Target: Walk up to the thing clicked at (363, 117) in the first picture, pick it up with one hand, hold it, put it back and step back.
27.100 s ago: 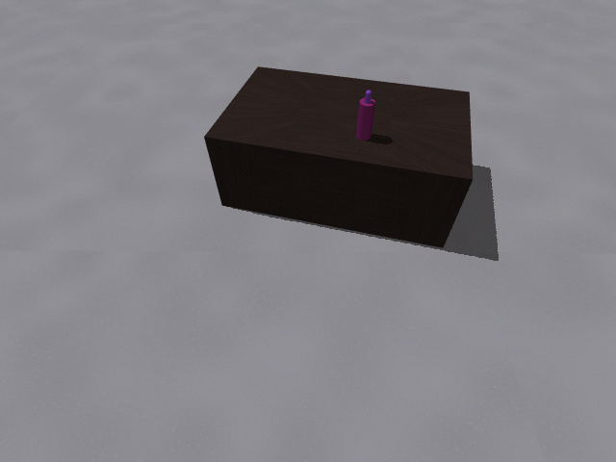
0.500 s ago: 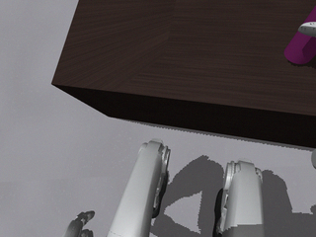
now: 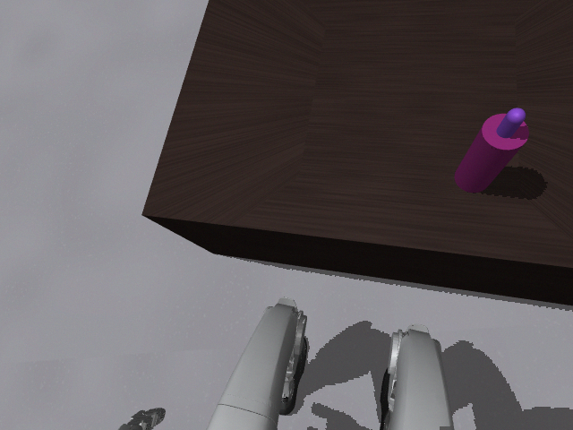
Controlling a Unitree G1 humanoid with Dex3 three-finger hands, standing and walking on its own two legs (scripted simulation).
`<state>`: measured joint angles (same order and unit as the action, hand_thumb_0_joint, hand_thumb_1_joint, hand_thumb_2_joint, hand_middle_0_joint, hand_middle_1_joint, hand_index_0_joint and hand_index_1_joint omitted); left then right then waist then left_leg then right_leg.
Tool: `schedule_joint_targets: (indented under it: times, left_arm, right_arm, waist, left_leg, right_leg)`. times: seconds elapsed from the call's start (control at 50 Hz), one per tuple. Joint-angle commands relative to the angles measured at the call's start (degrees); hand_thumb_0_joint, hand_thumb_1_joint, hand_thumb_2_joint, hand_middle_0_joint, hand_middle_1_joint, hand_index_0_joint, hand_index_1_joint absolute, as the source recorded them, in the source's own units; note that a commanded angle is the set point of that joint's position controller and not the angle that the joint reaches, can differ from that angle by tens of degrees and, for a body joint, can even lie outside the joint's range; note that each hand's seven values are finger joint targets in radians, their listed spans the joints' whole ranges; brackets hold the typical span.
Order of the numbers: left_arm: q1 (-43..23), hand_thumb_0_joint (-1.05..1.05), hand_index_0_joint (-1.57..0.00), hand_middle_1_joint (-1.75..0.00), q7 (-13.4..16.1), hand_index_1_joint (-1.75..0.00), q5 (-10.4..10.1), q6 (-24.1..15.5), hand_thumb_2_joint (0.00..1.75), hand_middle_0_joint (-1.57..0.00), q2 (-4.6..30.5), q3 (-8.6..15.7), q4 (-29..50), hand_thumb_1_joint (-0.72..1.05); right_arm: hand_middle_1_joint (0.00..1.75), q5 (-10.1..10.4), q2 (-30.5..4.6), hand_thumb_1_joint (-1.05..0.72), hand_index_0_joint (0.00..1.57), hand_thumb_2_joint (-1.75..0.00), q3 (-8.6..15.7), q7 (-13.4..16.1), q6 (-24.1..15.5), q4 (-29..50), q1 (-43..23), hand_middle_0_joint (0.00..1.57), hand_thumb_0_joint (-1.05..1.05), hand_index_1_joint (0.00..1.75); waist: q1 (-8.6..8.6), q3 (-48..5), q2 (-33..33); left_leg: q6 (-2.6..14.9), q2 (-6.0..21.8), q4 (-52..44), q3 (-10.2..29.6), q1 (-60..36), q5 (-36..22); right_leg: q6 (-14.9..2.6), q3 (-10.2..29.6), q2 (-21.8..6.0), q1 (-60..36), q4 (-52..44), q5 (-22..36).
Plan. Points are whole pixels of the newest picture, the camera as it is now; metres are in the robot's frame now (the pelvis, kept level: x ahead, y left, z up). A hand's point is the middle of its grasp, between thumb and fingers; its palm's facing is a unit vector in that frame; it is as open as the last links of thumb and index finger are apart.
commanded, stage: home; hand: right
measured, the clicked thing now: (491, 150) +0.54 -0.20 -0.10
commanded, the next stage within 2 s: none
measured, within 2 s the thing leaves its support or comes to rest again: neither
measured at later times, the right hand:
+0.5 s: hand out of the picture +0.37 -0.27 +0.05, palm faces +0.22 +0.92 -0.32, open 17.3 cm
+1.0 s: hand out of the picture +0.19 -0.17 +0.07, palm faces +0.22 +0.95 -0.22, open 17.4 cm
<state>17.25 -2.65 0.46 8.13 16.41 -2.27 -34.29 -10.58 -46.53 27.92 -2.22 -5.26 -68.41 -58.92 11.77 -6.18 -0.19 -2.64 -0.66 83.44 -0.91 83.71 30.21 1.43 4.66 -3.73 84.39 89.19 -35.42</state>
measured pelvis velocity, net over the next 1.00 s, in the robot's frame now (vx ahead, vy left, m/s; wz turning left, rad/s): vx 0.05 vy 0.02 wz -0.09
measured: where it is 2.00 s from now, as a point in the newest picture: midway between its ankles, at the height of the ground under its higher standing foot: (337, 405)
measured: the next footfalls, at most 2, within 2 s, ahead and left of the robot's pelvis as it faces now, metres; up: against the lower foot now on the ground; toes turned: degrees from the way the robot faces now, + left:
none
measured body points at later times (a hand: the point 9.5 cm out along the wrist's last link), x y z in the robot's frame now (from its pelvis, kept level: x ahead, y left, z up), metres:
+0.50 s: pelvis +0.04 -0.01 +0.12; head +0.12 -0.04 +0.57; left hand +0.11 +0.25 +0.02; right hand +0.36 -0.31 +0.07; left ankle +0.07 +0.15 -0.56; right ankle +0.04 -0.13 -0.56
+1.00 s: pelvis +0.05 +0.02 +0.14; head +0.06 +0.01 +0.59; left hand +0.25 +0.24 +0.07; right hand +0.17 -0.22 +0.08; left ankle +0.07 +0.15 -0.56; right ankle +0.04 -0.13 -0.56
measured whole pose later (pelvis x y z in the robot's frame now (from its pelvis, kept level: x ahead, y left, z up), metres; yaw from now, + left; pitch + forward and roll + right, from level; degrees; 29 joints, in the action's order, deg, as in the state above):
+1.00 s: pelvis +0.05 +0.02 +0.14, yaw -5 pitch +5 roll +1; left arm 11.2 7.9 -2.2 0.1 11.8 -1.1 -29.8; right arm 2.4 -10.4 -1.4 7.3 7.4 -11.2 23.9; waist -0.3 -4.0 -0.7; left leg -1.0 1.3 47.3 -2.1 29.2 22.9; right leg 2.5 3.4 -2.7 29.2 49.2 -24.9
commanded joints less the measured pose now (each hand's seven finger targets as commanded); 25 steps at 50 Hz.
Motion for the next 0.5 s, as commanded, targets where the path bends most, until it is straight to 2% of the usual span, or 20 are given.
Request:
schedule_joint_targets:
  times: [0.0, 0.02, 0.04, 0.06, 0.1, 0.12, 0.14, 0.16, 0.18, 0.2, 0.22, 0.24, 0.26, 0.28, 0.3, 0.34, 0.36, 0.4, 0.44, 0.48]
  left_arm:
    - [11.31, 0.0, -0.2, -0.3, 1.84, -0.3, 0.31, -0.13, 0.9, -0.2, 11.17, 3.47, -0.81, 0.9]
    - [11.31, 0.0, -0.2, -0.3, 2.06, -0.3, 0.29, -0.26, 0.9, -0.2, 11.73, 3.54, -0.63, 0.9]
    - [12.2, 0.0, -0.2, -0.29, 2.47, -0.3, 0.27, -0.17, 0.9, -0.2, 13.52, 5.24, -1.28, 0.9]
    - [12.56, 0.0, -0.2, -0.3, 2.5, -0.3, 0.24, -0.14, 0.9, -0.2, 12.26, 4.36, -1.91, 0.9]
    - [12.91, 0.0, -0.2, -0.3, 2.81, -0.3, 0.01, -0.21, 0.9, -0.2, 11.84, 4.75, -1.53, 0.9]
    - [12.25, 0.0, -0.2, -0.29, 2.69, -0.3, -0.26, -0.35, 0.9, -0.2, 10.27, 3.56, -1.09, 0.9]
    - [11.99, 0.0, -0.2, -0.29, 2.85, -0.3, -0.33, -0.32, 0.9, -0.2, 10.41, 4.06, 0.18, 0.9]
    - [12.28, 0.0, -0.2, -0.29, 3.07, -0.3, -0.48, -0.1, 0.9, -0.2, 11.82, 5.26, 1.02, 0.9]
    - [12.6, 0.0, -0.2, -0.29, 3.08, -0.3, -0.69, 0.03, 0.9, -0.2, 11.57, 5.34, 1.34, 0.9]
    - [11.57, 0.0, -0.2, -0.29, 2.83, -0.3, -1.0, 0.02, 0.9, -0.2, 10.4, 4.74, 3.2, 0.9]
    - [11.53, 0.0, -0.2, -0.29, 2.86, -0.3, -1.24, 0.08, 0.9, -0.2, 10.41, 5.28, 3.53, 0.9]
    - [10.94, 0.0, -0.2, -0.29, 3.0, -0.3, -1.59, -0.06, 0.9, -0.2, 9.61, 4.89, 3.89, 0.9]
    - [9.79, 0.0, -0.2, -0.29, 3.14, -0.3, -1.95, -0.21, 0.9, -0.2, 8.99, 4.65, 4.68, 0.9]
    - [9.86, 0.0, -0.2, -0.29, 3.44, -0.3, -2.35, -0.3, 0.9, -0.2, 9.01, 4.98, 4.86, 0.9]
    - [8.94, 0.0, -0.2, -0.29, 3.82, -0.3, -2.63, -0.38, 0.9, -0.2, 9.18, 5.04, 5.11, 0.9]
    - [7.42, 0.0, -0.2, -0.29, 4.82, -0.3, -3.01, -0.81, 0.9, -0.2, 8.71, 4.8, 5.35, 0.9]
    - [6.65, 0.0, -0.2, -0.29, 5.4, -0.3, -3.34, -1.18, 0.9, -0.2, 8.23, 4.5, 5.55, 0.9]
    - [5.52, 0.0, -0.2, -0.29, 6.75, -0.3, -3.46, -1.98, 0.9, -0.2, 7.28, 4.0, 5.05, 0.9]
    - [4.5, 0.0, -0.2, -0.29, 8.14, -0.3, -3.3, -2.96, 0.9, -0.2, 6.6, 3.76, 5.5, 0.9]
    - [3.61, 0.0, -0.2, -0.29, 9.0, -0.3, -2.86, -3.77, 0.9, -0.2, 5.53, 3.46, 5.26, 0.9]
  right_arm:
    - [0.06, 0.41, -17.18, 0.5, 0.06, -0.08, -0.8, 4.1, -3.51, 9.48, -24.0, 0.06, 0.0, 0.06]
    - [0.06, 0.33, -18.54, 0.5, 0.06, -0.09, -0.03, 4.52, -3.51, 9.79, -23.34, 0.06, 0.0, 0.06]
    - [0.07, 0.7, -18.95, 0.48, 0.06, -0.1, -0.66, 4.81, -3.83, 14.21, -26.51, 0.06, 0.0, 0.07]
    - [0.06, 0.81, -15.61, 0.51, 0.06, -0.08, -1.59, 4.99, -3.09, 5.95, -19.92, 0.06, 0.0, 0.06]
    - [0.06, 1.97, -10.5, 0.5, 0.06, -0.09, -3.44, 5.42, -2.35, 2.36, -13.52, 0.06, 0.0, 0.06]
    - [0.06, 2.38, -5.38, 0.5, 0.06, -0.08, -4.97, 5.23, -1.31, -4.52, -6.09, 0.06, 0.0, 0.06]
    - [0.06, 3.01, -4.07, 0.49, 0.06, -0.09, -5.76, 5.18, -0.92, -2.15, -3.61, 0.06, 0.0, 0.06]
    - [0.07, 3.41, -6.57, 0.46, 0.06, -0.11, -4.45, 5.35, -0.71, 3.3, -3.89, 0.06, 0.0, 0.07]
    - [0.07, 3.81, -4.61, 0.46, 0.06, -0.11, -5.32, 5.17, -0.16, 3.64, -0.8, 0.06, 0.0, 0.07]
    - [0.07, 4.77, -1.62, 0.46, 0.06, -0.11, -6.06, 4.94, 0.74, 3.48, 7.08, 0.06, 0.0, 0.07]
    - [0.07, 5.58, 0.89, 0.47, 0.06, -0.1, -8.29, 4.83, 1.15, 9.22, 4.56, 0.06, 0.0, 0.07]
    - [0.06, 6.29, 3.72, 0.49, 0.06, -0.09, -9.97, 4.92, 1.55, 11.55, 6.47, 0.06, 0.0, 0.06]
    - [0.06, 6.79, 4.08, 0.51, 0.06, -0.08, -9.6, 5.31, 2.08, 13.21, 10.82, 0.06, 0.0, 0.06]
    - [0.06, 7.32, 4.13, 0.53, 0.06, -0.07, -9.89, 5.55, 2.24, 19.0, 11.29, 0.06, 0.0, 0.06]
    - [0.06, 7.43, 1.07, 0.53, 0.06, -0.07, -8.64, 6.25, 2.31, 23.78, 12.92, 0.06, 0.0, 0.06]
    - [0.05, 8.23, -0.36, 0.55, 0.05, -0.06, -8.03, 7.54, 2.22, 35.11, 16.74, 0.05, 0.0, 0.05]
    - [0.05, 8.83, 1.69, 0.56, 0.05, -0.05, -9.25, 8.2, 2.5, 36.41, 19.22, 0.05, 0.0, 0.05]
    - [0.05, 9.79, 5.01, 0.57, 0.05, -0.04, -10.47, 9.72, 2.7, 36.76, 25.59, 0.05, 0.0, 0.05]
    - [0.06, 10.25, 4.81, 0.52, 0.06, -0.08, -10.08, 11.05, 2.26, 41.89, 28.19, 0.06, 0.0, 0.06]
    - [0.06, 10.71, 10.82, 0.52, 0.06, -0.07, -12.84, 11.49, 2.43, 41.97, 32.55, 0.06, 0.0, 0.06]
  waist:
    - [-0.85, -33.53, -17.05]
    - [-1.41, -34.21, -17.86]
    - [-1.23, -35.33, -19.95]
    - [-1.11, -30.11, -17.89]
    - [-0.89, -24.36, -13.52]
    - [-0.74, -19.84, -9.93]
    - [-1.31, -18.97, -8.96]
    - [-2.55, -22.27, -9.21]
    - [-2.74, -22.94, -9.58]
    - [-3.56, -23.02, -7.96]
    - [-3.0, -24.57, -7.9]
    - [-3.42, -23.94, -8.76]
    - [-4.35, -23.64, -8.47]
    - [-4.2, -25.15, -7.74]
    - [-5.92, -25.64, -9.39]
    - [-7.99, -27.54, -13.52]
    - [-7.73, -26.66, -12.78]
    - [-7.7, -20.03, -11.93]
    - [-8.57, -20.05, -12.36]
    - [-7.85, -17.16, -11.19]
  left_leg:
    - [3.72, -1.08, -15.32, -2.06, -21.05, -15.44]
    - [3.69, -1.14, -16.64, -2.15, -21.51, -15.63]
    - [3.97, -1.22, -17.78, -2.17, -21.89, -14.98]
    - [3.89, -1.19, -19.33, -2.61, -23.12, -15.15]
    - [4.03, -1.68, -22.46, -2.99, -26.28, -15.82]
    - [3.98, -1.88, -23.18, -3.49, -25.72, -15.66]
    - [4.08, -2.06, -24.19, -3.48, -27.48, -16.6]
    - [4.06, -2.13, -25.23, -3.27, -29.38, -17.4]
    - [4.11, -2.14, -25.69, -3.51, -30.96, -18.81]
    - [4.1, -2.4, -27.09, -3.75, -34.34, -20.74]
    - [4.1, -2.44, -28.19, -3.64, -36.87, -22.0]
    - [4.16, -2.31, -28.92, -3.81, -37.99, -21.97]
    - [4.15, -2.31, -29.63, -3.97, -39.77, -22.52]
    - [4.1, -2.34, -30.99, -3.75, -41.34, -22.3]
    - [4.2, -2.24, -31.74, -3.66, -43.35, -21.89]
    - [4.46, -1.75, -33.41, -3.42, -46.88, -21.97]
    - [4.39, -1.64, -34.89, -3.26, -48.38, -21.38]
    - [4.38, -1.43, -36.69, -3.21, -48.67, -19.53]
    - [4.41, -1.18, -38.33, -2.77, -51.18, -20.32]
    - [4.27, -0.98, -39.41, -2.5, -52.26, -21.36]
  right_leg:
    - [-1.35, -0.53, 0.35, -35.05, -18.19, 23.15]
    - [-1.14, -0.32, 0.12, -38.53, -19.33, 24.02]
    - [-0.85, -0.13, -0.06, -41.85, -20.93, 23.78]
    - [-0.62, -0.13, -0.04, -41.11, -22.31, 24.32]
    - [-1.1, -0.52, 0.23, -38.56, -24.89, 22.97]
    - [-1.11, 0.16, 0.06, -36.86, -26.29, 22.8]
    - [-1.39, -0.06, 0.05, -36.67, -27.21, 23.55]
    - [-1.49, -0.19, -0.03, -39.66, -28.15, 24.4]
    - [-1.17, -0.17, -0.08, -41.85, -29.21, 27.13]
    - [-1.35, -0.85, 0.3, -42.34, -30.29, 28.87]
    - [-1.56, -1.02, 0.21, -44.09, -31.32, 29.39]
    - [-1.32, -0.96, 0.36, -45.7, -32.79, 29.49]
    - [-1.36, -0.83, 0.35, -46.52, -33.95, 29.99]
    - [-1.32, -1.09, 0.5, -48.0, -34.91, 29.5]
    - [-1.14, -1.2, 0.55, -49.31, -36.49, 28.81]
    - [-0.45, -1.47, 0.81, -54.03, -39.12, 29.43]
    - [-0.7, -2.24, 1.1, -54.67, -39.87, 27.91]
    - [-0.49, -2.08, 1.13, -54.27, -42.34, 25.0]
    - [-0.7, -3.04, 1.5, -56.25, -43.34, 25.0]
    - [-0.7, -3.87, 1.82, -56.56, -43.62, 26.36]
